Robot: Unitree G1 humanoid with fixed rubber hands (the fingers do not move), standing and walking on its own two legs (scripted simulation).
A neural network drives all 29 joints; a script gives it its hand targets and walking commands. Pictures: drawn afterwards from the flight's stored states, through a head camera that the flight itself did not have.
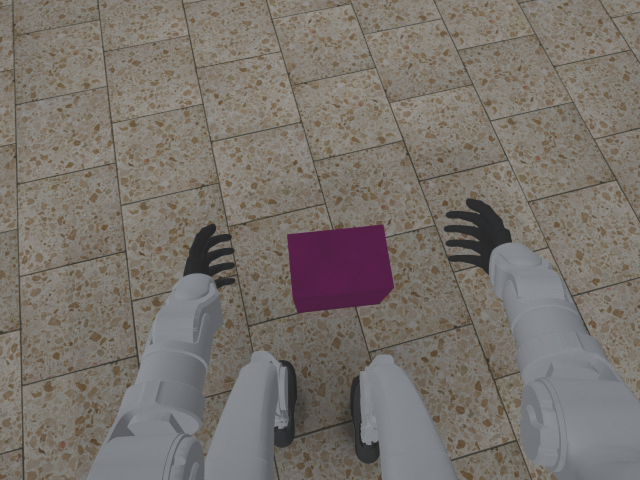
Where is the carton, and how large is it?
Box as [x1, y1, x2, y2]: [287, 225, 393, 312]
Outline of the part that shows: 383,225 287,234 292,294 298,312 374,304 380,302 393,288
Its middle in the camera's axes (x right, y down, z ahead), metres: +0.04 +0.08 +1.00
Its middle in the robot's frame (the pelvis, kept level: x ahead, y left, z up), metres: +0.47 -0.04 -0.56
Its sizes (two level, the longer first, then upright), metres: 0.228 0.152 0.228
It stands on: the floor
